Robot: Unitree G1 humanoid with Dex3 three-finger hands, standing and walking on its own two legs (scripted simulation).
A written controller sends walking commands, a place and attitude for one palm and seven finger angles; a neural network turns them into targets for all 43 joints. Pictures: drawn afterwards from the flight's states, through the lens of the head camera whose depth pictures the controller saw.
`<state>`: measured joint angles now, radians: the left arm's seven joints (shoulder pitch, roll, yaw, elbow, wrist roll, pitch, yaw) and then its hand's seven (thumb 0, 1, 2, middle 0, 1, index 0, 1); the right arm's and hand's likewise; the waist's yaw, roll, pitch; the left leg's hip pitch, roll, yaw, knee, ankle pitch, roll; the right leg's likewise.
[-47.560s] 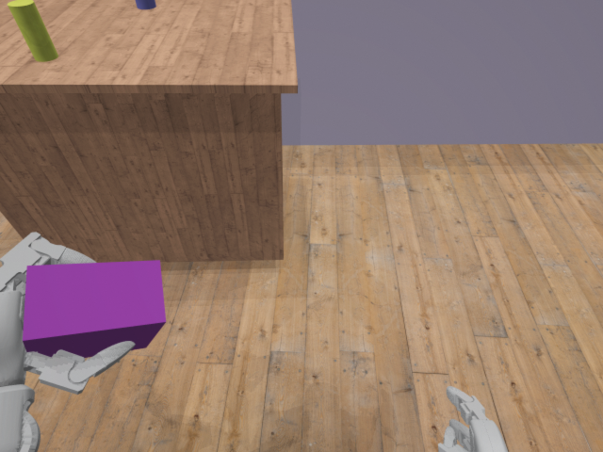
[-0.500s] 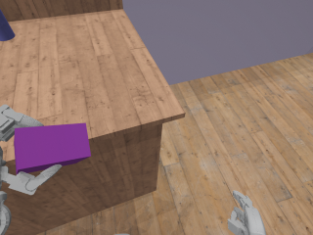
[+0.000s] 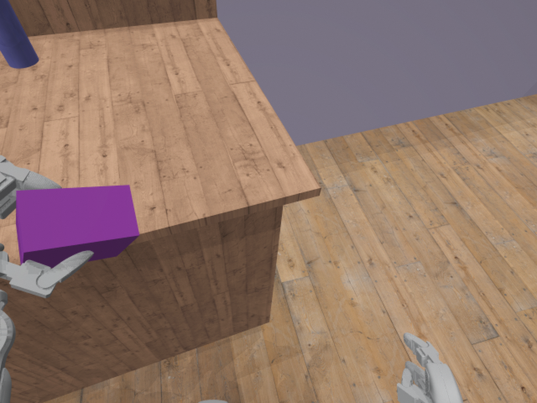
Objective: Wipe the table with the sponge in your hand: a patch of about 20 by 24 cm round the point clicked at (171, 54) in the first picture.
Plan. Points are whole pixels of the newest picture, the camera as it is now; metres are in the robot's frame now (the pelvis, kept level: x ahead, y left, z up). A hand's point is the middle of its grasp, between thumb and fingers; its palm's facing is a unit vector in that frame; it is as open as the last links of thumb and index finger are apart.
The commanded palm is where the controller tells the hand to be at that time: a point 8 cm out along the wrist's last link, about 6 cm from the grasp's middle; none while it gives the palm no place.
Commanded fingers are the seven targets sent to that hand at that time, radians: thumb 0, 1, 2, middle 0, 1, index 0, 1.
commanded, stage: come to a stop and stand still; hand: left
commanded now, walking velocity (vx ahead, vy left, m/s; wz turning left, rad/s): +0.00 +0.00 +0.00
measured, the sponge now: (90, 227) +0.27 +0.26 +0.14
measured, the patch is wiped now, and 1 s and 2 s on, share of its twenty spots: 1.00 1.00 1.00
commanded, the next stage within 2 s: look again from close up in 0.48 s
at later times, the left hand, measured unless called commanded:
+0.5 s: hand (29, 252) +0.22 +0.30 +0.15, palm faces +0.45 -0.83 -0.33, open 10.2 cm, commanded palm +0.16 +0.33 +0.18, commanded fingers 0.00 0.10 1.30 -1.20 -1.60 -1.20 -1.60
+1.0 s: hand (45, 230) +0.24 +0.30 +0.16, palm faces +0.43 -0.83 -0.36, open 10.2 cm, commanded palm +0.19 +0.32 +0.18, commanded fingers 0.00 0.10 1.30 -1.20 -1.60 -1.20 -1.60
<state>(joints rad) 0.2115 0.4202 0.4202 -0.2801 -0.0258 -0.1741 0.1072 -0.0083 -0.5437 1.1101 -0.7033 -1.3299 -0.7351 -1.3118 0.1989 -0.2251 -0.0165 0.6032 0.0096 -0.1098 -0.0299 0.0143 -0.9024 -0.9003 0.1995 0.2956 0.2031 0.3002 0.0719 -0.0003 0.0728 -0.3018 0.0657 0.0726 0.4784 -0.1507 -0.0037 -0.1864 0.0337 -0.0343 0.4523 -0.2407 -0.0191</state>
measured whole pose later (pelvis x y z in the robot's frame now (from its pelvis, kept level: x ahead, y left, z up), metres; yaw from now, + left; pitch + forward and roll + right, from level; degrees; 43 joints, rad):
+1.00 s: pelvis +0.03 +0.04 +0.01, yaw +2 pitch +0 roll -1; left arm 0.42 0.35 0.35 -0.44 -0.05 -0.17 0.12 -0.01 -0.55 1.11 -0.70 -1.34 -0.73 -1.32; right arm 0.19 -0.20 0.01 0.57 0.00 -0.08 -0.04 0.01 -0.90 -0.90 0.20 0.30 0.20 0.30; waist 0.03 -0.01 0.03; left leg -0.25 0.00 0.08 0.40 -0.16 0.05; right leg -0.10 -0.01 0.00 0.32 -0.23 0.03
